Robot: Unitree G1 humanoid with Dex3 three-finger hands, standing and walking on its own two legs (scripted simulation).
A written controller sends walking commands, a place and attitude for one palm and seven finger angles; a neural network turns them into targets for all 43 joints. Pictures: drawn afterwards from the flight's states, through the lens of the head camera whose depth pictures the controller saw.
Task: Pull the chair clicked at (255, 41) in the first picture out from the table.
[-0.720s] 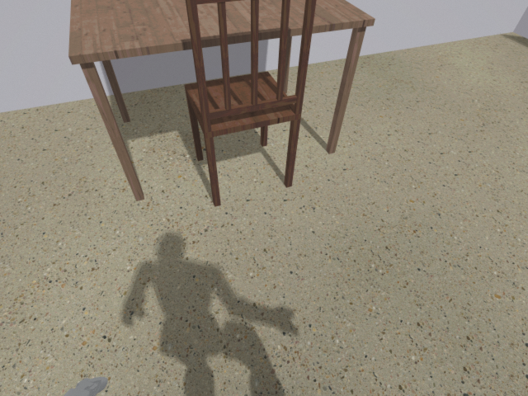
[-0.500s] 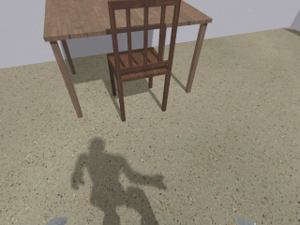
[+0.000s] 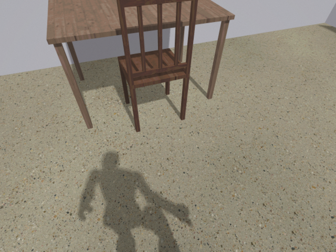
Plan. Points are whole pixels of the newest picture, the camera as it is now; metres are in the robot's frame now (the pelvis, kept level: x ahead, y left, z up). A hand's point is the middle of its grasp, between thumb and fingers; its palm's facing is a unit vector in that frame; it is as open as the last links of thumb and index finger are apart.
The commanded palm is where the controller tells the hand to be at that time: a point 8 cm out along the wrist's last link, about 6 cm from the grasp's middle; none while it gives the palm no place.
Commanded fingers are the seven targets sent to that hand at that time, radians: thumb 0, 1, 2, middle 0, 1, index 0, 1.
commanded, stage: stand and wait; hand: left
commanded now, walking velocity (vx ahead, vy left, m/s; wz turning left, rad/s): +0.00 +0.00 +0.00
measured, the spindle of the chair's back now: (160, 39) +1.21 +0.12 -0.05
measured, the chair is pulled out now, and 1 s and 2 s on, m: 0.00 0.00 0.00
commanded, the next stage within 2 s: look at it before walking up in 0.18 s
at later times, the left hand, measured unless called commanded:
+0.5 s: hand out of the picture +0.08 +0.24 -0.16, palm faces -0.04 -0.95 -0.32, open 7.4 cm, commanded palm none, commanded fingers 0.00 0.90 0.90 -0.20 -0.30 -0.20 -0.30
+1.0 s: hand out of the picture +0.09 +0.24 -0.16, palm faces -0.03 -0.94 -0.33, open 7.4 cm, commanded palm none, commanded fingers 0.00 0.90 0.90 -0.20 -0.30 -0.20 -0.30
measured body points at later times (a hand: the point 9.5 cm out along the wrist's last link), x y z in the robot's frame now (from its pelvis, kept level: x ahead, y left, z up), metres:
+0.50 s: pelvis +0.00 -0.01 +0.00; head +0.01 +0.00 +0.45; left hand +0.08 +0.29 -0.13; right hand +0.07 -0.30 -0.13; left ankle +0.01 +0.12 -0.74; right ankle +0.01 -0.13 -0.74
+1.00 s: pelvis +0.01 +0.00 +0.00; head +0.02 +0.00 +0.45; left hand +0.09 +0.29 -0.13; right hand +0.10 -0.29 -0.13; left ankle +0.01 +0.12 -0.74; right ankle +0.01 -0.13 -0.74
